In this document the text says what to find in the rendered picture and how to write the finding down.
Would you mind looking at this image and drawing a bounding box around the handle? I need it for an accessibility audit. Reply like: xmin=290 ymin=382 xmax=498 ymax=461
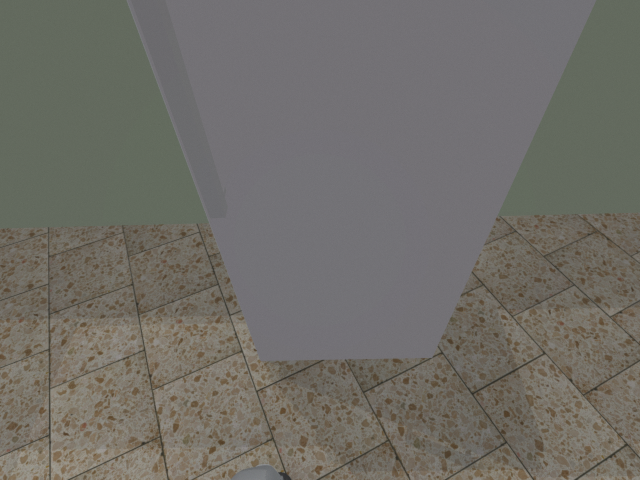
xmin=131 ymin=0 xmax=228 ymax=218

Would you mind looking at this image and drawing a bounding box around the fridge door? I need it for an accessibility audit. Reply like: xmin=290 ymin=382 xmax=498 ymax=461
xmin=128 ymin=0 xmax=596 ymax=361

